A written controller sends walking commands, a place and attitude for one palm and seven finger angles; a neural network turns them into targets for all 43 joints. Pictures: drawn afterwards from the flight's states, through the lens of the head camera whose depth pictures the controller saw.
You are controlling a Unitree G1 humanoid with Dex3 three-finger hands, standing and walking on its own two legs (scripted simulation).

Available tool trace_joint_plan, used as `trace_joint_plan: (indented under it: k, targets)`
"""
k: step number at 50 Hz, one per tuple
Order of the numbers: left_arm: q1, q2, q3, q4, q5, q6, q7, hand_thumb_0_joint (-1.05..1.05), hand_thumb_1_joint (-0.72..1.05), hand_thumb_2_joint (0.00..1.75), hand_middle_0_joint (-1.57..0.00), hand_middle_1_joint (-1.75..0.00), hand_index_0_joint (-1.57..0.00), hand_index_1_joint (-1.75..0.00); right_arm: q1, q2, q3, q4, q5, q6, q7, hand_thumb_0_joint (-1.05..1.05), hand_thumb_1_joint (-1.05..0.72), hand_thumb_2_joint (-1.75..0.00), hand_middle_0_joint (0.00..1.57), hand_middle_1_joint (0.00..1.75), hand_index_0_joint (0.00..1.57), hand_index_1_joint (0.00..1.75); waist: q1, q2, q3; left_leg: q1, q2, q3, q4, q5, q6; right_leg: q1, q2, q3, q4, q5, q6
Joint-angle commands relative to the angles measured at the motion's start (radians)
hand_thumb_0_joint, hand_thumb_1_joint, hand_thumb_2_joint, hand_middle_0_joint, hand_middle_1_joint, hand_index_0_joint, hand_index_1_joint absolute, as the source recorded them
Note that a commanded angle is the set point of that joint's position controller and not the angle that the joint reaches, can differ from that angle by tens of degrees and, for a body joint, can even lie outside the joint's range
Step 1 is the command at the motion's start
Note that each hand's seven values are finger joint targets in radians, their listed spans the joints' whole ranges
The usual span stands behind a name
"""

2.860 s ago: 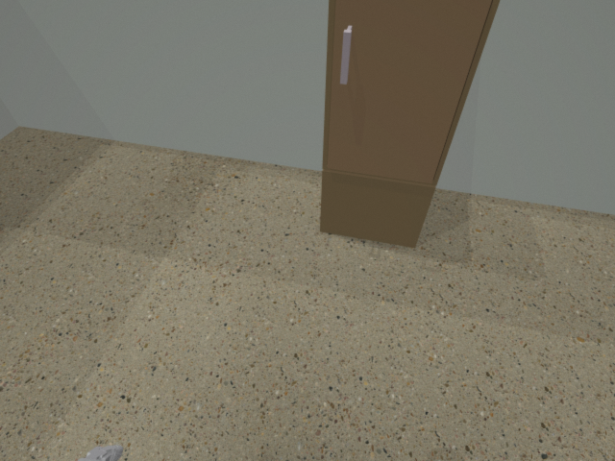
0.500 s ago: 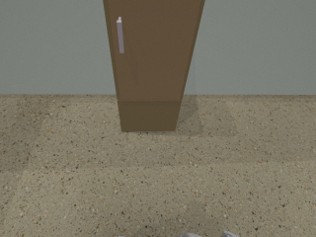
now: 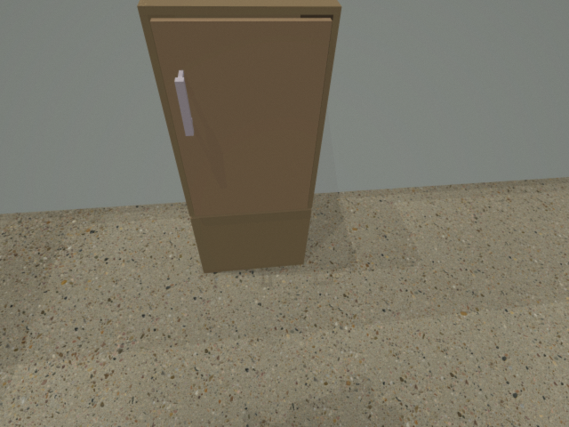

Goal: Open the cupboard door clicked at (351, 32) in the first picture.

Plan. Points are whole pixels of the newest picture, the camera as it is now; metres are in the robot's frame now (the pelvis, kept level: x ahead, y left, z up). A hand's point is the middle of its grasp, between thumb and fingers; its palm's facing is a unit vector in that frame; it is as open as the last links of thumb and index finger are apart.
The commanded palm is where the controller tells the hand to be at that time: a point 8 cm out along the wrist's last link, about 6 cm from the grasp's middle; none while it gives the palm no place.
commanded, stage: turn to face it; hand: left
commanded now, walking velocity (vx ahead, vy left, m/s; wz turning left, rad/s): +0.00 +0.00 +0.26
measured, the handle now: (185, 103) +0.78 +0.25 +0.04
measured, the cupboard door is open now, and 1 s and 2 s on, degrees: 0 0 0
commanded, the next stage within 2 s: take the last steps up to it in 0.08 s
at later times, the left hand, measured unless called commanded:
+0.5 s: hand out of the picture +0.02 +0.19 -0.18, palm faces +0.10 -0.98 -0.16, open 7.4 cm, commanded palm none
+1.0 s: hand out of the picture +0.11 +0.11 -0.17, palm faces +0.20 -0.97 -0.12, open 7.4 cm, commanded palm none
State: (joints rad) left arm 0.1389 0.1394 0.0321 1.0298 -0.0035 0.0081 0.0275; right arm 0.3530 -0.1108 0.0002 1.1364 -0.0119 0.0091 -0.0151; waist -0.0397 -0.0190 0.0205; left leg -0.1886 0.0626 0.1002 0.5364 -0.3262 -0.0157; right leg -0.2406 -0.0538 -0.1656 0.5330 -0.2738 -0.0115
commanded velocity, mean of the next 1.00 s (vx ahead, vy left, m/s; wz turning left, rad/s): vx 0.21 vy -0.03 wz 0.05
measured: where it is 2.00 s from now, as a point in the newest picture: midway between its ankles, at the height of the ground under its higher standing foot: outside the picture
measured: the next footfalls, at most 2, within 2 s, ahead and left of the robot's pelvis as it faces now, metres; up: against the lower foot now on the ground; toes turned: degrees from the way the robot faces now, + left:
right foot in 0.66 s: +0.20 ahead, -0.12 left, +0.00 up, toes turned -2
left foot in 1.10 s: +0.30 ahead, +0.11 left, +0.00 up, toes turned +15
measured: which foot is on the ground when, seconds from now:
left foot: down 0.00-0.68, up 0.70-1.00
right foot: down 0.00-0.38, up 0.40-0.64, down 0.66-1.00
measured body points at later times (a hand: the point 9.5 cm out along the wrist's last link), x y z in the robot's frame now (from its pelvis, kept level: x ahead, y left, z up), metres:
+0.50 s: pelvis +0.04 +0.01 +0.00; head +0.05 +0.02 +0.45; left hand +0.01 +0.24 -0.16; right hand +0.04 -0.22 -0.15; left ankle -0.03 +0.12 -0.73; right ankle +0.02 -0.10 -0.69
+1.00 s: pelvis +0.18 -0.03 +0.01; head +0.19 -0.02 +0.46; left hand +0.10 +0.16 -0.15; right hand +0.28 -0.25 -0.14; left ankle +0.23 +0.11 -0.70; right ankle +0.16 -0.12 -0.73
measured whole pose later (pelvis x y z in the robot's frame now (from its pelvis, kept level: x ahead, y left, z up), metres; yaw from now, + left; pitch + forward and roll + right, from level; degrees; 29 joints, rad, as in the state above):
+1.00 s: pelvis +0.18 -0.03 +0.01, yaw +7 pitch -1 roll -1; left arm 0.39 0.10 0.02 1.13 0.03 -0.06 0.01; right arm 0.17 -0.17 -0.05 1.04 -0.02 -0.01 0.01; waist 0.02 0.02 0.02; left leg -0.48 0.11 0.09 0.79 -0.26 -0.02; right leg -0.10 0.02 -0.16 0.36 -0.25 -0.05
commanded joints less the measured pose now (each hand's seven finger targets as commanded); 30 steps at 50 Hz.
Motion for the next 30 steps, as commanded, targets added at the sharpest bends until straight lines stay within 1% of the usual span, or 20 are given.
trace_joint_plan:
  k: [1,4,7,9,10,12,14,15,16,17,18,19,20,21,22,23,24,26,29,30]
  targets:
    - [0.099,0.094,0.025,-0.018,0.011,-0.007,0.006,0.00,0.90,0.90,-0.20,-0.30,-0.20,-0.30,0.011,-0.137,-0.039,-0.046,-0.004,-0.024,-0.019,0.00,-0.90,-0.90,0.20,0.30,0.20,0.30,0.056,0.166,-0.009,-0.048,0.124,-0.144,-0.169,0.455,0.058,0.075,-0.057,0.054,-0.031,0.182,0.019]
    - [0.127,0.107,0.030,-0.013,0.013,-0.014,0.009,0.00,0.90,0.90,-0.20,-0.30,-0.20,-0.30,0.012,-0.130,-0.050,-0.061,-0.002,-0.019,-0.018,0.00,-0.90,-0.90,0.20,0.30,0.20,0.30,0.050,0.077,-0.052,-0.037,0.099,-0.112,-0.109,0.462,0.045,0.109,-0.093,0.066,-0.034,0.293,0.007]
    - [0.149,0.127,0.034,-0.009,0.018,-0.014,0.012,0.00,0.90,0.90,-0.20,-0.30,-0.20,-0.30,-0.010,-0.119,-0.051,-0.076,-0.001,-0.010,-0.014,0.00,-0.90,-0.90,0.20,0.30,0.20,0.30,0.045,-0.014,-0.054,-0.057,0.059,-0.066,-0.046,0.374,0.023,0.113,-0.147,0.089,-0.050,0.357,-0.012]
    - [0.155,0.149,0.037,-0.005,0.021,-0.012,0.014,0.00,0.90,0.90,-0.20,-0.30,-0.20,-0.30,-0.019,-0.103,-0.048,-0.082,-0.001,0.000,-0.012,0.00,-0.90,-0.90,0.20,0.30,0.20,0.30,0.041,-0.092,-0.036,-0.083,0.026,-0.036,0.000,0.269,0.008,0.105,-0.203,0.121,-0.091,0.337,-0.041]
    - [0.164,0.149,0.033,0.001,0.020,-0.014,0.013,0.00,0.90,0.90,-0.20,-0.30,-0.20,-0.30,-0.025,-0.097,-0.043,-0.083,-0.003,0.002,-0.010,0.00,-0.90,-0.90,0.20,0.30,0.20,0.30,0.039,-0.116,-0.039,-0.067,0.017,-0.026,0.009,0.181,0.005,0.085,-0.220,0.134,-0.131,0.247,-0.049]
    - [0.163,0.154,0.031,0.010,0.025,-0.012,0.006,0.00,0.90,0.90,-0.20,-0.30,-0.20,-0.30,-0.021,-0.092,-0.038,-0.085,-0.009,0.003,-0.005,0.00,-0.90,-0.90,0.20,0.30,0.20,0.30,0.035,-0.135,-0.011,-0.075,0.002,-0.010,0.024,0.008,0.011,0.043,-0.218,0.149,-0.198,-0.059,-0.053]
    - [0.155,0.163,0.031,0.014,0.029,-0.010,-0.001,0.00,0.90,0.90,-0.20,-0.30,-0.20,-0.30,-0.011,-0.100,-0.037,-0.081,-0.014,0.000,0.001,0.00,-0.90,-0.90,0.20,0.30,0.20,0.30,0.026,-0.113,0.057,-0.078,0.003,-0.002,0.026,-0.052,0.024,-0.032,-0.208,0.153,-0.236,-0.284,-0.052]
    - [0.150,0.162,0.032,0.015,0.030,-0.011,-0.006,0.00,0.90,0.90,-0.20,-0.30,-0.20,-0.30,0.009,-0.103,-0.037,-0.076,-0.015,-0.004,0.003,0.00,-0.90,-0.90,0.20,0.30,0.20,0.30,0.015,-0.085,0.067,-0.061,0.003,-0.011,0.004,-0.063,0.031,-0.058,-0.191,0.136,-0.217,-0.320,-0.045]
    - [0.140,0.159,0.030,0.015,0.028,-0.011,-0.010,0.00,0.90,0.90,-0.20,-0.30,-0.20,-0.30,0.030,-0.113,-0.037,-0.069,-0.017,-0.008,0.005,0.00,-0.90,-0.90,0.20,0.30,0.20,0.30,0.005,-0.027,0.092,-0.051,0.014,-0.045,-0.048,-0.098,0.043,-0.096,-0.158,0.104,-0.173,-0.348,-0.033]
    - [0.129,0.143,0.027,0.012,0.027,-0.014,-0.016,0.00,0.90,0.90,-0.20,-0.30,-0.20,-0.30,0.058,-0.131,-0.041,-0.061,-0.018,-0.014,0.004,0.00,-0.90,-0.90,0.20,0.30,0.20,0.30,-0.010,0.073,0.105,-0.047,0.048,-0.127,-0.128,-0.159,0.062,-0.126,-0.106,0.062,-0.089,-0.337,-0.015]
    - [0.114,0.109,0.021,0.000,0.025,-0.017,-0.023,0.00,0.90,0.90,-0.20,-0.30,-0.20,-0.30,0.090,-0.168,-0.048,-0.054,-0.020,-0.024,-0.001,0.00,-0.90,-0.90,0.20,0.30,0.20,0.30,-0.026,0.227,0.128,-0.017,0.138,-0.298,-0.272,-0.241,0.106,-0.195,-0.034,0.000,0.078,-0.264,0.012]
    - [0.072,0.088,0.012,-0.025,0.031,-0.023,-0.029,0.00,0.90,0.90,-0.20,-0.30,-0.20,-0.30,0.126,-0.209,-0.056,-0.043,-0.018,-0.035,-0.010,0.00,-0.90,-0.90,0.20,0.30,0.20,0.30,-0.043,0.313,0.167,0.054,0.229,-0.471,-0.355,-0.196,0.167,-0.321,0.013,-0.015,0.235,-0.209,0.020]
    - [0.035,0.089,0.013,-0.042,0.035,-0.029,-0.032,0.00,0.90,0.90,-0.20,-0.30,-0.20,-0.30,0.153,-0.214,-0.058,-0.036,-0.019,-0.043,-0.019,0.00,-0.90,-0.90,0.20,0.30,0.20,0.30,-0.055,0.295,0.180,0.132,0.269,-0.531,-0.358,-0.032,0.223,-0.429,0.002,0.046,0.368,-0.255,0.010]
    - [0.022,0.090,0.014,-0.049,0.033,-0.036,-0.036,0.00,0.90,0.90,-0.20,-0.30,-0.20,-0.30,0.157,-0.211,-0.056,-0.037,-0.019,-0.050,-0.024,0.00,-0.90,-0.90,0.20,0.30,0.20,0.30,-0.049,0.242,0.158,0.176,0.289,-0.517,-0.332,0.120,0.250,-0.463,-0.023,0.091,0.434,-0.259,0.006]
    - [0.020,0.091,0.015,-0.047,0.030,-0.045,-0.041,0.00,0.90,0.90,-0.20,-0.30,-0.20,-0.30,0.146,-0.205,-0.055,-0.042,-0.017,-0.058,-0.024,0.00,-0.90,-0.90,0.20,0.30,0.20,0.30,-0.040,0.184,0.123,0.212,0.289,-0.487,-0.306,0.225,0.256,-0.457,-0.040,0.112,0.438,-0.245,0.008]
    - [0.027,0.083,0.015,-0.045,0.027,-0.047,-0.045,0.00,0.90,0.90,-0.20,-0.30,-0.20,-0.30,0.117,-0.212,-0.057,-0.049,-0.018,-0.062,-0.025,0.00,-0.90,-0.90,0.20,0.30,0.20,0.30,-0.026,0.176,0.097,0.213,0.274,-0.432,-0.294,0.292,0.247,-0.429,-0.048,0.117,0.421,-0.225,0.015]
    - [0.038,0.077,0.017,-0.041,0.025,-0.044,-0.047,0.00,0.90,0.90,-0.20,-0.30,-0.20,-0.30,0.092,-0.211,-0.058,-0.055,-0.018,-0.063,-0.025,0.00,-0.90,-0.90,0.20,0.30,0.20,0.30,-0.011,0.169,0.091,0.188,0.249,-0.377,-0.294,0.306,0.232,-0.386,-0.049,0.108,0.394,-0.196,0.021]
    - [0.052,0.062,0.015,-0.036,0.023,-0.040,-0.052,0.00,0.90,0.90,-0.20,-0.30,-0.20,-0.30,0.070,-0.208,-0.061,-0.056,-0.018,-0.065,-0.024,0.00,-0.90,-0.90,0.20,0.30,0.20,0.30,0.005,0.166,0.069,0.145,0.204,-0.289,-0.292,0.296,0.202,-0.290,-0.037,0.081,0.289,-0.144,0.026]
    - [0.075,0.050,0.023,-0.025,0.023,-0.041,-0.053,0.00,0.90,0.90,-0.20,-0.30,-0.20,-0.30,0.048,-0.203,-0.067,-0.046,-0.021,-0.058,-0.021,0.00,-0.90,-0.90,0.20,0.30,0.20,0.30,0.026,0.183,0.085,0.035,0.173,-0.226,-0.262,0.239,0.161,-0.122,0.000,0.035,0.120,-0.052,0.023]
    - [0.120,0.058,0.030,-0.012,0.024,-0.042,-0.053,0.00,0.90,0.90,-0.20,-0.30,-0.20,-0.30,0.035,-0.201,-0.068,-0.046,-0.019,-0.056,-0.021,0.00,-0.90,-0.90,0.20,0.30,0.20,0.30,0.051,0.165,0.081,-0.011,0.161,-0.208,-0.222,0.200,0.141,-0.031,0.013,0.023,0.053,0.013,0.019]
